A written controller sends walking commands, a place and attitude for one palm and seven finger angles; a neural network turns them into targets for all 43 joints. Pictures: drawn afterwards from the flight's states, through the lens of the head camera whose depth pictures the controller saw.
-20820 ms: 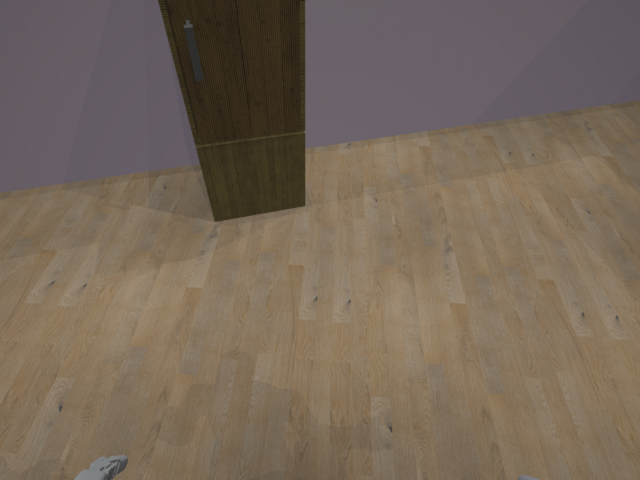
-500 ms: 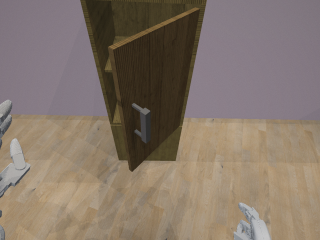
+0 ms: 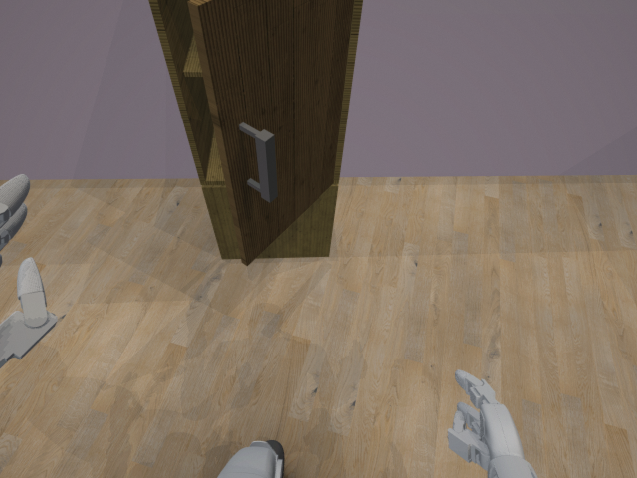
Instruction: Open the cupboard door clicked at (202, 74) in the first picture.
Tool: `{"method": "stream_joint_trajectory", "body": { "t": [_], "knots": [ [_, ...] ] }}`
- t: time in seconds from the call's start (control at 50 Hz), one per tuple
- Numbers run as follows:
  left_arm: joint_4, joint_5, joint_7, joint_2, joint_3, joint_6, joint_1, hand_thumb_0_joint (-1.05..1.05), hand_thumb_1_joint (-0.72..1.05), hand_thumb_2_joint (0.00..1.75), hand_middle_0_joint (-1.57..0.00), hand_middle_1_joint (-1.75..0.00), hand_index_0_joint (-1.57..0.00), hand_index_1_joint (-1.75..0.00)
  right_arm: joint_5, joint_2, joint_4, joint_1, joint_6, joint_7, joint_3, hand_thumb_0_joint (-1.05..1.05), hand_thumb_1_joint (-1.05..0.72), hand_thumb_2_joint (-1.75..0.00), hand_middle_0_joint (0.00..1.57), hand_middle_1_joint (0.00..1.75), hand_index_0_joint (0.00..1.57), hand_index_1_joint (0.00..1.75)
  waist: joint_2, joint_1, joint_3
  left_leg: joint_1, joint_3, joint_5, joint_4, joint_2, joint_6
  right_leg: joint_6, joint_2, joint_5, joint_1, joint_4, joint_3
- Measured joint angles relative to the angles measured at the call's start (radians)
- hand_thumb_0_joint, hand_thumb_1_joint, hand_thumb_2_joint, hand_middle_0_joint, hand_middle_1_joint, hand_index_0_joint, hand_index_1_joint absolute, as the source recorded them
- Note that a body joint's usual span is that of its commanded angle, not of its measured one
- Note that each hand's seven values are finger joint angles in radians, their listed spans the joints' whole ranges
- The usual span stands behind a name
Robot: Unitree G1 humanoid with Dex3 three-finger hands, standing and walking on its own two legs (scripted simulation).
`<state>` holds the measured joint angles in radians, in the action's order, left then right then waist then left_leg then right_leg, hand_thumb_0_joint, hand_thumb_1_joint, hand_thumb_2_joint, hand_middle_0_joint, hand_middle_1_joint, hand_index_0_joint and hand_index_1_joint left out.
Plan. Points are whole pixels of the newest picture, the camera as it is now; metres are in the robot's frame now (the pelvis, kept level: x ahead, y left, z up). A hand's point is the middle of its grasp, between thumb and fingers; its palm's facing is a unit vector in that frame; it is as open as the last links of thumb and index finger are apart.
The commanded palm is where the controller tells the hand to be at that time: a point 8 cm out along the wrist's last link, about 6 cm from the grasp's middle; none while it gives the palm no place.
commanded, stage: stop stepping back and stand still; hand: left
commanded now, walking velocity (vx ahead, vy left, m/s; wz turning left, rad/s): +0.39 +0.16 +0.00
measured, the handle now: (258, 163) +0.61 +0.16 -0.02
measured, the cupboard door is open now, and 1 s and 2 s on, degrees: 49 49 49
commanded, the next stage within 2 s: let the arm hang, fingers relaxed in 0.74 s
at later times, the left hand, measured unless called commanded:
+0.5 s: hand out of the picture +0.09 +0.26 +0.18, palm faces +0.47 -0.77 -0.42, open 7.4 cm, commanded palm +0.05 +0.29 +0.18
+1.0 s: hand out of the picture +0.10 +0.24 -0.04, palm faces +0.21 -0.89 -0.40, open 7.4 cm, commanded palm none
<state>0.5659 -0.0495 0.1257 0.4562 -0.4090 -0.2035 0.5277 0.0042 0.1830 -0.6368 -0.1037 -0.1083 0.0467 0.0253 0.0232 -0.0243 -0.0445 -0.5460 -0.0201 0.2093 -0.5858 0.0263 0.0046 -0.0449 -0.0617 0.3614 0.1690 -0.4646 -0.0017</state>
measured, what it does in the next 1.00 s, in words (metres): steps on the spot: left foot, then left foot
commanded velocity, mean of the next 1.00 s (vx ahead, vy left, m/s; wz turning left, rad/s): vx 0.13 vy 0.01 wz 0.00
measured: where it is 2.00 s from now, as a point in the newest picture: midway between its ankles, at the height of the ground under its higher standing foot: outside the picture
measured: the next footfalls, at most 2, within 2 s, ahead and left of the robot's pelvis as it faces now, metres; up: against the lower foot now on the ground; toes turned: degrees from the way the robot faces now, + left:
left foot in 0.12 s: +0.04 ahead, +0.09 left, +0.00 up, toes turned +2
left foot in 0.58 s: -0.03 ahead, +0.14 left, +0.00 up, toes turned +6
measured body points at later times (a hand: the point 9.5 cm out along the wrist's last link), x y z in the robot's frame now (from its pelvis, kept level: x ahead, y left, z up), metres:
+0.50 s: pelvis -0.08 -0.01 +0.01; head -0.11 +0.01 +0.45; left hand +0.06 +0.30 +0.20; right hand +0.06 -0.25 -0.08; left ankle -0.06 +0.10 -0.70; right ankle -0.07 -0.10 -0.73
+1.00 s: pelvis -0.09 +0.00 -0.01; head -0.08 -0.03 +0.44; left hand +0.08 +0.29 -0.01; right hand +0.05 -0.24 -0.14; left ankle -0.08 +0.12 -0.72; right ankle -0.06 -0.07 -0.73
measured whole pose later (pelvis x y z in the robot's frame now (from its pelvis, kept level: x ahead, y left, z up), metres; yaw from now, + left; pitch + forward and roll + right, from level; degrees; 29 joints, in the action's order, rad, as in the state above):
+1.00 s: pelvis -0.09 +0.00 -0.01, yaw +6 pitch +0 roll +1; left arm -0.30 0.03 0.03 0.26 -0.13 0.01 0.27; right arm 0.02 0.26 -0.77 -0.23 -0.01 -0.02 -0.02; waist -0.05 0.03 0.01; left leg -0.35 -0.06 0.32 -0.69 0.02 -0.01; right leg -0.07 0.02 0.32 0.32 -0.64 -0.14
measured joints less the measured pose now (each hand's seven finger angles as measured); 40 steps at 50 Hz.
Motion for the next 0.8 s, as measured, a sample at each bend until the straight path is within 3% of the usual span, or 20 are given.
{"method": "stream_joint_trajectory", "body": {
  "t": [0.06, 0.12, 0.16, 0.2, 0.28, 0.36, 0.42, 0.48, 0.58, 0.62, 0.68, 0.74, 0.8],
  "knots": [
    [0.038, 0.014, 0.002, 0.037, -0.038, -0.007, 0.071, 0.02, 0.88, 0.9, -0.21, -0.3, -0.22, -0.3, -0.01, -0.002, -0.001, -0.056, 0.025, 0.006, 0.006, 0.02, -0.9, -0.9, 0.2, 0.3, 0.21, 0.3, 0.051, 0.007, 0.043, 0.02, -0.017, 0.099, -0.167, -0.047, 0.002, -0.002, 0.022, -0.028, 0.011, 0.009, 0.019],
    [0.04, 0.006, 0.013, 0.033, -0.06, -0.003, 0.114, 0.01, 0.88, 0.9, -0.21, -0.3, -0.22, -0.3, -0.011, 0.028, 0.016, -0.108, 0.025, 0.02, 0.005, 0.02, -0.9, -0.9, 0.2, 0.3, 0.21, 0.3, 0.039, 0.034, 0.085, 0.148, -0.038, -0.023, -0.045, -0.049, -0.007, 0.0, 0.014, -0.026, 0.021, -0.006, 0.01],
    [0.008, 0.001, 0.019, 0.019, -0.048, 0.004, 0.091, 0.01, 0.88, 0.9, -0.21, -0.3, -0.22, -0.3, -0.014, 0.055, 0.013, -0.124, 0.013, 0.032, -0.012, 0.02, -0.9, -0.9, 0.2, 0.3, 0.21, 0.3, 0.007, 0.053, 0.098, 0.203, -0.02, 0.042, 0.053, -0.05, -0.05, 0.007, 0.006, -0.008, 0.045, -0.049, -0.011],
    [-0.048, -0.001, 0.022, 0.004, -0.033, 0.012, 0.053, 0.01, 0.89, 0.9, -0.21, -0.3, -0.22, -0.3, -0.022, 0.06, -0.001, -0.125, 0.008, 0.039, -0.023, 0.02, -0.9, -0.9, 0.2, 0.3, 0.21, 0.3, 0.015, 0.048, 0.085, 0.214, -0.029, 0.03, 0.067, -0.066, -0.066, 0.015, 0.023, -0.009, 0.05, -0.07, -0.007],
    [-0.114, 0.0, 0.023, -0.021, -0.022, 0.034, 0.05, 0.01, 0.89, 0.9, -0.21, -0.3, -0.22, -0.3, -0.012, 0.056, 0.004, -0.132, -0.005, 0.04, -0.018, 0.02, -0.9, -0.9, 0.2, 0.3, 0.21, 0.3, 0.011, 0.059, 0.071, 0.229, -0.035, -0.031, 0.1, -0.069, -0.06, 0.022, 0.029, -0.034, 0.051, -0.073, -0.004],
    [-0.102, 0.013, 0.017, -0.046, 0.003, 0.038, 0.064, 0.02, 0.89, 0.9, -0.21, -0.3, -0.22, -0.3, -0.001, 0.04, 0.003, -0.155, -0.004, 0.038, -0.01, 0.02, -0.9, -0.9, 0.2, 0.3, 0.21, 0.3, -0.003, 0.061, 0.077, 0.217, -0.013, -0.004, 0.095, -0.06, -0.047, 0.001, 0.018, -0.039, 0.046, -0.049, -0.026],
    [-0.066, 0.023, 0.017, -0.052, 0.011, 0.023, 0.076, 0.02, 0.89, 0.9, -0.21, -0.3, -0.22, -0.3, 0.006, 0.027, -0.007, -0.17, 0.005, 0.035, -0.012, 0.02, -0.9, -0.9, 0.2, 0.3, 0.21, 0.3, 0.004, 0.037, 0.093, 0.145, -0.003, 0.129, -0.083, -0.057, -0.025, -0.03, 0.014, -0.035, 0.061, -0.039, -0.029],
    [-0.061, 0.032, 0.021, -0.051, 0.005, -0.006, 0.05, 0.02, 0.89, 0.9, -0.21, -0.3, -0.22, -0.3, 0.009, 0.021, -0.032, -0.178, 0.007, 0.031, -0.012, 0.02, -0.9, -0.9, 0.2, 0.3, 0.21, 0.3, 0.037, 0.009, 0.099, 0.11, -0.014, 0.137, -0.262, -0.047, -0.02, -0.029, 0.033, -0.12, 0.071, -0.032, -0.02],
    [-0.114, 0.039, 0.033, -0.075, 0.013, -0.02, -0.038, 0.01, 0.89, 0.9, -0.21, -0.3, -0.22, -0.3, 0.008, 0.046, -0.024, -0.201, -0.011, 0.051, -0.016, 0.02, -0.9, -0.9, 0.2, 0.3, 0.21, 0.3, 0.006, 0.029, 0.121, 0.245, -0.003, 0.17, 0.002, 0.016, -0.043, -0.002, 0.044, -0.056, 0.117, -0.116, -0.065],
    [-0.133, 0.036, 0.039, -0.082, 0.004, -0.013, -0.053, 0.01, 0.89, 0.9, -0.21, -0.3, -0.22, -0.3, 0.006, 0.04, -0.025, -0.179, -0.018, 0.057, -0.019, 0.02, -0.9, -0.9, 0.2, 0.3, 0.21, 0.3, 0.011, 0.038, 0.096, 0.24, -0.012, 0.084, -0.004, 0.002, -0.022, 0.014, 0.053, 0.006, 0.147, -0.199, -0.045],
    [-0.141, 0.036, 0.038, -0.065, -0.023, -0.001, -0.029, 0.01, 0.89, 0.9, -0.21, -0.3, -0.21, -0.3, 0.009, 0.005, -0.021, -0.162, -0.034, 0.049, -0.009, 0.02, -0.9, -0.9, 0.2, 0.3, 0.21, 0.3, 0.023, 0.047, 0.073, 0.26, -0.035, 0.062, 0.008, -0.006, -0.004, 0.036, 0.054, 0.074, 0.183, -0.298, -0.037],
    [-0.115, 0.037, 0.034, -0.039, -0.034, 0.013, 0.002, 0.02, 0.89, 0.9, -0.21, -0.3, -0.21, -0.3, 0.007, -0.02, -0.009, -0.168, -0.049, 0.035, 0.011, 0.02, -0.9, -0.9, 0.2, 0.3, 0.21, 0.3, 0.023, 0.046, 0.059, 0.271, -0.041, 0.063, 0.013, -0.001, 0.01, 0.046, 0.054, 0.031, 0.151, -0.212, -0.065],
    [-0.09, 0.039, 0.027, -0.042, -0.018, 0.01, 0.012, 0.02, 0.89, 0.9, -0.21, -0.3, -0.21, -0.3, 0.008, -0.018, -0.01, -0.165, -0.045, 0.023, 0.019, 0.02, -0.9, -0.9, 0.2, 0.3, 0.21, 0.3, -0.012, 0.041, 0.043, 0.247, -0.026, 0.114, -0.045, 0.022, 0.005, -0.024, 0.029, -0.07, 0.132, -0.158, -0.088]
  ]
}}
